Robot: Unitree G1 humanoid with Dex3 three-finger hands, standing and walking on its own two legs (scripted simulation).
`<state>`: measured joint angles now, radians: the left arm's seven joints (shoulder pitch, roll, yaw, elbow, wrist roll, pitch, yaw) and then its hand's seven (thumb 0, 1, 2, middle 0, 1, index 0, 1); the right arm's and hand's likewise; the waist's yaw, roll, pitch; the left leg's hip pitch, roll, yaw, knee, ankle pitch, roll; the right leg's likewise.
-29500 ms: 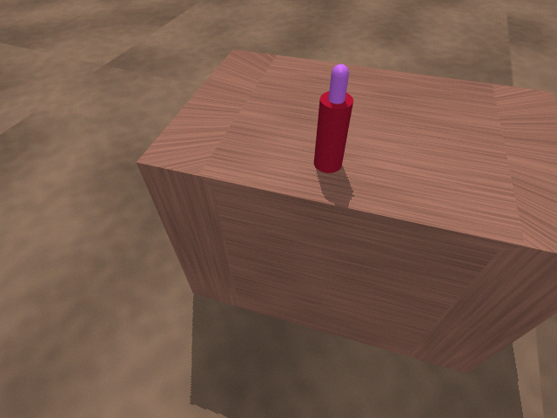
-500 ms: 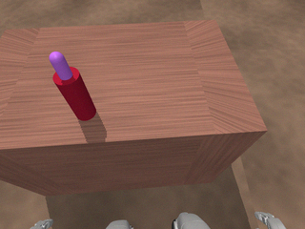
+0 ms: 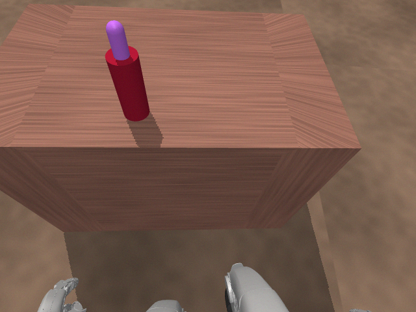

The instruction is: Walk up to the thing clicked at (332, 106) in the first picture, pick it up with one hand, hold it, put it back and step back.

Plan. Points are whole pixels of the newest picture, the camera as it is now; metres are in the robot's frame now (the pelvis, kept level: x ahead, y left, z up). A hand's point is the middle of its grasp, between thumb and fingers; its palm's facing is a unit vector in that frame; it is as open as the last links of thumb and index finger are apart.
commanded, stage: step back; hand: left
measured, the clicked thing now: (127, 74) +0.59 +0.18 +0.06
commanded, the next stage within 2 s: none
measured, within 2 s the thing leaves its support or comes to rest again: neither
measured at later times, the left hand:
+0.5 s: hand out of the picture +0.00 +0.24 -0.12, palm faces -0.09 -0.91 -0.41, open 7.4 cm
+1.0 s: hand out of the picture -0.17 +0.28 -0.16, palm faces -0.10 -0.92 -0.38, open 7.4 cm
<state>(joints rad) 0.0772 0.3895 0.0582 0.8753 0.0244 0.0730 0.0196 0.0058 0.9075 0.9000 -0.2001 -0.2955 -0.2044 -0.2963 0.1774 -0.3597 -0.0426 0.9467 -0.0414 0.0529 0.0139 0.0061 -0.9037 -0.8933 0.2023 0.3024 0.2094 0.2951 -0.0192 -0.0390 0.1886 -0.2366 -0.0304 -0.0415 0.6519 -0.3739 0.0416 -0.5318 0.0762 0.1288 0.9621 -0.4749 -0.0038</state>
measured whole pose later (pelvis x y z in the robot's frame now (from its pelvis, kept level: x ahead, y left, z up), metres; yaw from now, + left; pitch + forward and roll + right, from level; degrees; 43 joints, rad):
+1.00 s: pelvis -0.27 +0.01 +0.00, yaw -6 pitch -1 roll -1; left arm 0.19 0.42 0.08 0.84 0.02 0.07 0.00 0.01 0.91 0.90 -0.20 -0.30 -0.20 -0.30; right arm 0.13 -0.37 -0.05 0.82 -0.03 0.03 -0.01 0.01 -0.90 -0.89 0.20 0.30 0.21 0.30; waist 0.02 -0.05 0.18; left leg -0.38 0.03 0.00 0.58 -0.18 0.01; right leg -0.31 0.06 0.13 0.95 -0.50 0.04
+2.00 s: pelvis -0.51 -0.01 +0.01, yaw -2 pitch -3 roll +0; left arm 0.29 0.36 0.06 0.98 0.05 -0.03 -0.01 0.01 0.90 0.90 -0.20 -0.30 -0.21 -0.30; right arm 0.22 -0.40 -0.07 0.96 -0.03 0.02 0.03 0.01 -0.90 -0.89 0.20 0.30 0.21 0.29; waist 0.04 0.04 0.06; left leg -0.36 0.02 -0.06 0.73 -0.40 0.00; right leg -0.14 -0.01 0.00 0.52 -0.34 0.00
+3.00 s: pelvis -0.46 -0.01 +0.02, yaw -2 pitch -4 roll +0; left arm 0.07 0.35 0.00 1.12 0.01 -0.02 -0.01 0.01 0.91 0.90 -0.20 -0.30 -0.20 -0.30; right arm 0.07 -0.35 0.00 1.10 0.00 -0.01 0.01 0.01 -0.90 -0.89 0.20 0.30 0.21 0.29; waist 0.00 0.00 0.06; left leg -0.10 0.02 -0.01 0.37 -0.20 -0.02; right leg -0.13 -0.02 -0.01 0.38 -0.18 0.02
